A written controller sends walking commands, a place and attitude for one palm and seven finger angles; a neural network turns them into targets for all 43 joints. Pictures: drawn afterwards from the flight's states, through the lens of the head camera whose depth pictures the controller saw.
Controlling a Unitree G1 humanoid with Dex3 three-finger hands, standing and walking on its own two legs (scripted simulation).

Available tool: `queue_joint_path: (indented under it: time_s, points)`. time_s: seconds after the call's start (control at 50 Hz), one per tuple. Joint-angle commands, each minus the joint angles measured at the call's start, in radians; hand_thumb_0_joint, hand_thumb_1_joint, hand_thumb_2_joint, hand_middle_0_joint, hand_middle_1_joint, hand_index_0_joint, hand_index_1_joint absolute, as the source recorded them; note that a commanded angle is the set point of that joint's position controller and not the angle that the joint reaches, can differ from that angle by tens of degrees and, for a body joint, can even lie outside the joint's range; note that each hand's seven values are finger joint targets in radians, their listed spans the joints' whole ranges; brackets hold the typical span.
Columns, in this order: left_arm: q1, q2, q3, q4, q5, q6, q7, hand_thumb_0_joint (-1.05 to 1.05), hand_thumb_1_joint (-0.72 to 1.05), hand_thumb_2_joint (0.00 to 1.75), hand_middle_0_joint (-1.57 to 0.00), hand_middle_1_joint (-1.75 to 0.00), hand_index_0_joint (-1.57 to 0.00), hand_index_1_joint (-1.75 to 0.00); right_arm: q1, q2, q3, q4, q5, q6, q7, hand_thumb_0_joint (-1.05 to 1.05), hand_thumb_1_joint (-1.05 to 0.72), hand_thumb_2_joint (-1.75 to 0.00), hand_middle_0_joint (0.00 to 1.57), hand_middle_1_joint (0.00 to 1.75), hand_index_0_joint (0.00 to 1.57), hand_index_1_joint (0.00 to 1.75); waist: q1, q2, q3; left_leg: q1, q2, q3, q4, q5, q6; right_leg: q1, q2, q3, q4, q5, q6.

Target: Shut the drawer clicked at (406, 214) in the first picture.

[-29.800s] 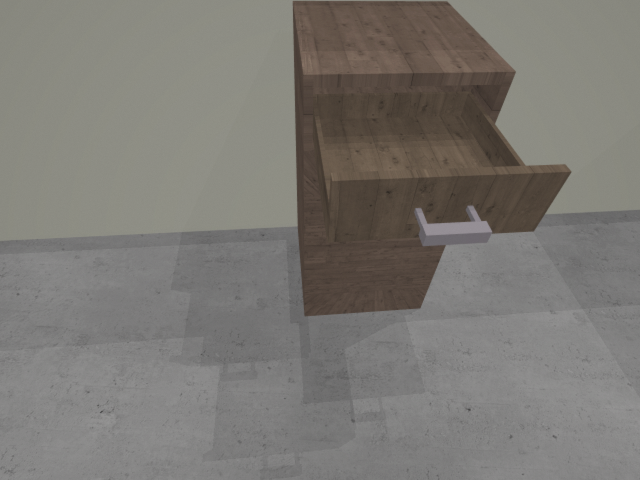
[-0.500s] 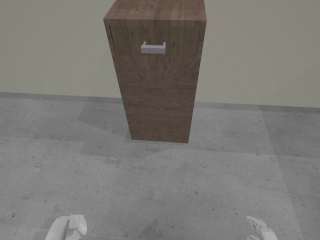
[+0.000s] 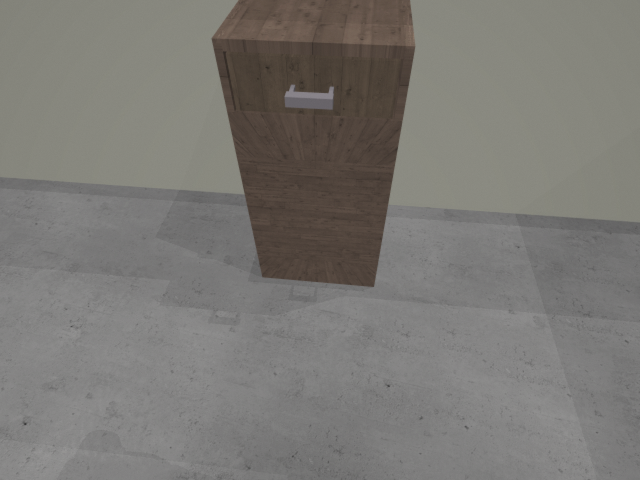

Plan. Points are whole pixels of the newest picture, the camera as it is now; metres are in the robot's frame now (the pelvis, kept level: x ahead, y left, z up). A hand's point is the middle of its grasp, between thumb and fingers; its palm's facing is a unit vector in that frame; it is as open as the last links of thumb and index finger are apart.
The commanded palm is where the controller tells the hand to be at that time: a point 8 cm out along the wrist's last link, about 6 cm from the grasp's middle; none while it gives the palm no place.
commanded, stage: let the arm hang, fingers relaxed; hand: left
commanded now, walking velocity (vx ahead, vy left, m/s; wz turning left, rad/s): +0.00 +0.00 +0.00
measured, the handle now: (310, 95) +0.88 +0.08 +0.02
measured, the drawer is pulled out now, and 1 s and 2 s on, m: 0.00 0.00 0.00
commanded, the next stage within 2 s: look to check the result in 0.40 s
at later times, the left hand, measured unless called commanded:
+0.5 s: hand out of the picture +0.00 +0.15 -0.17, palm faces +0.03 -0.98 -0.17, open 7.4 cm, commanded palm none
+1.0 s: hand out of the picture +0.04 +0.16 -0.17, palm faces +0.02 -0.98 -0.21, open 7.4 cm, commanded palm none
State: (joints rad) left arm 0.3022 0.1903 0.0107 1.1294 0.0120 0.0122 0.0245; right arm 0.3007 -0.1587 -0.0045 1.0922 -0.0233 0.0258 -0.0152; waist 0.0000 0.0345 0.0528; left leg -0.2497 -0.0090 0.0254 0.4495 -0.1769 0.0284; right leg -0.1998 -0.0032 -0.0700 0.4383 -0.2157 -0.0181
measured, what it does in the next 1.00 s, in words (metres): stands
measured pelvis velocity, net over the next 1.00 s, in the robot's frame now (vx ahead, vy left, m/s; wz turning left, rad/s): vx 0.03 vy -0.02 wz -0.01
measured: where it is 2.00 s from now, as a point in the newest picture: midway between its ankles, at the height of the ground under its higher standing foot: outside the picture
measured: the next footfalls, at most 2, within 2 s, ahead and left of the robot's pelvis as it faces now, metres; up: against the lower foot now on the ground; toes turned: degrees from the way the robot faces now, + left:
none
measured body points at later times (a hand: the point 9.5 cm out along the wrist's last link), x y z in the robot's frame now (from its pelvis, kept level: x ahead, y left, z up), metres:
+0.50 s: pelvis +0.02 -0.01 +0.00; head +0.04 -0.01 +0.45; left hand +0.00 +0.21 -0.16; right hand +0.00 -0.22 -0.16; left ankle +0.04 +0.10 -0.74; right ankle +0.01 -0.11 -0.74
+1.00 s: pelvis +0.03 -0.02 +0.00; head +0.04 -0.03 +0.45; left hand +0.04 +0.21 -0.15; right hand +0.04 -0.25 -0.16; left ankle +0.04 +0.10 -0.74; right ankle +0.01 -0.11 -0.74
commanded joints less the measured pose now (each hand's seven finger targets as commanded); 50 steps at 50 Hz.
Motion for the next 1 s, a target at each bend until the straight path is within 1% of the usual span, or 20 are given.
queue_joint_path:
  time_s: [0.0,0.06,0.08,0.12,0.18,0.24,0.28,0.32,0.44,0.46,0.48,0.5,0.54,0.58,0.64,0.68,0.74,0.8,0.92,0.98]
  points:
    - [0.03,0.086,0.019,-0.025,-0.002,-0.019,0.006,0.0,0.9,0.9,-0.2,-0.3,-0.2,-0.3,0.071,-0.087,-0.014,-0.01,0.003,-0.024,-0.016,0.0,-0.9,-0.9,0.2,0.3,0.2,0.3,-0.005,-0.051,0.026,-0.004,0.1,-0.116,-0.118,-0.07,0.017,-0.043,-0.094,0.116,-0.121,-0.118,-0.034]
    - [0.038,0.064,0.015,-0.014,-0.003,-0.021,0.009,0.0,0.9,0.9,-0.2,-0.3,-0.2,-0.3,0.063,-0.075,-0.011,0.001,0.004,-0.027,-0.02,0.0,-0.9,-0.9,0.2,0.3,0.2,0.3,-0.002,-0.022,0.033,0.003,0.102,-0.118,-0.127,-0.047,0.016,-0.037,-0.092,0.114,-0.113,-0.077,-0.03]
    - [0.041,0.068,0.016,-0.014,-0.002,-0.022,0.01,0.0,0.9,0.9,-0.2,-0.3,-0.2,-0.3,0.067,-0.078,-0.011,0.001,0.006,-0.027,-0.02,0.0,-0.9,-0.9,0.2,0.3,0.2,0.3,0.001,-0.03,0.027,0.007,0.104,-0.117,-0.122,-0.021,0.015,-0.028,-0.09,0.111,-0.108,-0.061,-0.03]
    - [0.037,0.055,0.015,-0.007,-0.003,-0.021,0.011,0.0,0.9,0.9,-0.2,-0.3,-0.2,-0.3,0.067,-0.061,-0.009,0.011,0.004,-0.028,-0.021,0.0,-0.9,-0.9,0.2,0.3,0.2,0.3,0.0,-0.019,0.042,0.002,0.1,-0.112,-0.125,-0.025,0.012,-0.028,-0.093,0.111,-0.113,-0.059,-0.028]
    - [0.039,0.05,0.016,-0.008,-0.002,-0.024,0.013,0.0,0.9,0.9,-0.2,-0.3,-0.2,-0.3,0.073,-0.061,-0.01,0.015,0.006,-0.028,-0.023,0.0,-0.9,-0.9,0.2,0.3,0.2,0.3,0.0,-0.026,0.046,0.007,0.099,-0.108,-0.12,-0.008,0.009,-0.028,-0.09,0.111,-0.114,-0.049,-0.027]
    - [0.037,0.04,0.017,-0.002,-0.003,-0.022,0.012,0.0,0.9,0.9,-0.2,-0.3,-0.2,-0.3,0.072,-0.047,-0.01,0.02,0.004,-0.027,-0.025,0.0,-0.9,-0.9,0.2,0.3,0.2,0.3,-0.002,0.01,0.058,0.001,0.097,-0.105,-0.127,-0.032,0.008,-0.028,-0.091,0.114,-0.119,-0.054,-0.028]
    - [0.042,0.045,0.018,-0.003,-0.002,-0.024,0.013,0.0,0.9,0.9,-0.2,-0.3,-0.2,-0.3,0.07,-0.054,-0.012,0.017,0.006,-0.027,-0.026,0.0,-0.9,-0.9,0.2,0.3,0.2,0.3,-0.002,-0.014,0.053,0.012,0.096,-0.105,-0.117,-0.01,0.008,-0.03,-0.089,0.113,-0.12,-0.045,-0.028]
    - [0.037,0.036,0.018,0.001,-0.003,-0.024,0.012,0.0,0.9,0.9,-0.2,-0.3,-0.2,-0.3,0.074,-0.047,-0.012,0.02,0.004,-0.026,-0.026,0.0,-0.9,-0.9,0.2,0.3,0.2,0.3,-0.006,-0.014,0.052,0.017,0.097,-0.1,-0.118,-0.022,0.007,-0.031,-0.093,0.116,-0.127,-0.055,-0.029]
    - [0.035,0.035,0.02,0.003,-0.003,-0.029,0.013,0.0,0.9,0.9,-0.2,-0.3,-0.2,-0.3,0.07,-0.057,-0.015,0.023,0.007,-0.032,-0.029,0.0,-0.9,-0.9,0.2,0.3,0.2,0.3,-0.008,-0.024,0.012,0.054,0.105,-0.098,-0.11,0.041,0.009,-0.007,-0.093,0.114,-0.119,0.001,-0.028]
    - [0.037,0.037,0.021,0.004,-0.004,-0.03,0.013,0.0,0.9,0.9,-0.2,-0.3,-0.2,-0.3,0.069,-0.062,-0.015,0.023,0.007,-0.033,-0.03,0.0,-0.9,-0.9,0.2,0.3,0.2,0.3,-0.008,-0.037,0.005,0.059,0.107,-0.097,-0.108,0.052,0.009,-0.002,-0.092,0.112,-0.118,0.01,-0.028]
    - [0.043,0.041,0.021,0.004,-0.003,-0.032,0.014,0.0,0.9,0.9,-0.2,-0.3,-0.2,-0.3,0.062,-0.07,-0.018,0.02,0.009,-0.033,-0.03,0.0,-0.9,-0.9,0.2,0.3,0.2,0.3,-0.005,-0.032,0.005,0.071,0.106,-0.096,-0.101,0.07,0.009,-0.008,-0.091,0.112,-0.116,0.022,-0.028]
    - [0.037,0.04,0.022,0.006,-0.003,-0.031,0.014,0.0,0.9,0.9,-0.2,-0.3,-0.2,-0.3,0.063,-0.061,-0.016,0.024,0.009,-0.034,-0.031,0.0,-0.9,-0.9,0.2,0.3,0.2,0.3,-0.008,-0.029,0.009,0.068,0.108,-0.097,-0.104,0.08,0.011,0.0,-0.095,0.109,-0.117,0.031,-0.028]
    - [0.04,0.034,0.02,0.01,-0.004,-0.031,0.014,0.0,0.9,0.9,-0.2,-0.3,-0.2,-0.3,0.057,-0.063,-0.015,0.028,0.008,-0.033,-0.031,0.0,-0.9,-0.9,0.2,0.3,0.2,0.3,-0.007,-0.029,0.023,0.068,0.106,-0.095,-0.109,0.063,0.008,-0.009,-0.093,0.114,-0.123,0.017,-0.028]
    - [0.04,0.046,0.024,0.007,-0.003,-0.033,0.014,0.0,0.9,0.9,-0.2,-0.3,-0.2,-0.3,0.055,-0.075,-0.017,0.026,0.01,-0.034,-0.032,0.0,-0.9,-0.9,0.2,0.3,0.2,0.3,-0.006,-0.026,0.015,0.076,0.108,-0.097,-0.105,0.09,0.01,-0.001,-0.092,0.111,-0.119,0.038,-0.029]
    - [0.039,0.044,0.021,0.013,-0.004,-0.032,0.013,0.0,0.9,0.9,-0.2,-0.3,-0.2,-0.3,0.048,-0.069,-0.016,0.03,0.009,-0.034,-0.032,0.0,-0.9,-0.9,0.2,0.3,0.2,0.3,-0.007,-0.021,0.02,0.077,0.106,-0.092,-0.107,0.073,0.007,0.002,-0.097,0.117,-0.13,0.029,-0.029]
    - [0.036,0.054,0.023,0.01,-0.003,-0.035,0.013,0.0,0.9,0.9,-0.2,-0.3,-0.2,-0.3,0.043,-0.084,-0.018,0.027,0.009,-0.033,-0.032,0.0,-0.9,-0.9,0.2,0.3,0.2,0.3,-0.007,-0.036,0.02,0.086,0.108,-0.092,-0.101,0.092,0.007,0.0,-0.095,0.113,-0.129,0.049,-0.03]
    - [0.024,0.053,0.022,0.01,-0.005,-0.033,0.012,0.0,0.9,0.9,-0.2,-0.3,-0.2,-0.3,0.035,-0.082,-0.015,0.03,0.008,-0.034,-0.032,0.0,-0.9,-0.9,0.2,0.3,0.2,0.3,-0.008,-0.017,0.032,0.081,0.108,-0.092,-0.112,0.078,0.006,0.001,-0.096,0.118,-0.133,0.04,-0.029]
    - [0.018,0.065,0.024,0.008,-0.003,-0.035,0.012,0.0,0.9,0.9,-0.2,-0.3,-0.2,-0.3,0.023,-0.093,-0.018,0.029,0.008,-0.035,-0.031,0.0,-0.9,-0.9,0.2,0.3,0.2,0.3,-0.008,-0.022,0.017,0.093,0.111,-0.091,-0.109,0.094,0.006,0.012,-0.099,0.118,-0.134,0.06,-0.03]
    - [-0.003,0.08,0.027,0.003,-0.003,-0.037,0.009,0.0,0.9,0.9,-0.2,-0.3,-0.2,-0.3,0.005,-0.11,-0.019,0.026,0.006,-0.035,-0.03,0.0,-0.9,-0.9,0.2,0.3,0.2,0.3,-0.007,-0.033,0.031,0.09,0.112,-0.087,-0.118,0.086,0.003,0.013,-0.099,0.122,-0.146,0.057,-0.031]
    - [-0.009,0.097,0.03,-0.005,-0.003,-0.041,0.009,0.0,0.9,0.9,-0.2,-0.3,-0.2,-0.3,-0.003,-0.129,-0.022,0.022,0.009,-0.038,-0.031,0.0,-0.9,-0.9,0.2,0.3,0.2,0.3,-0.006,-0.043,-0.001,0.105,0.115,-0.091,-0.112,0.12,0.003,0.034,-0.099,0.123,-0.141,0.101,-0.032]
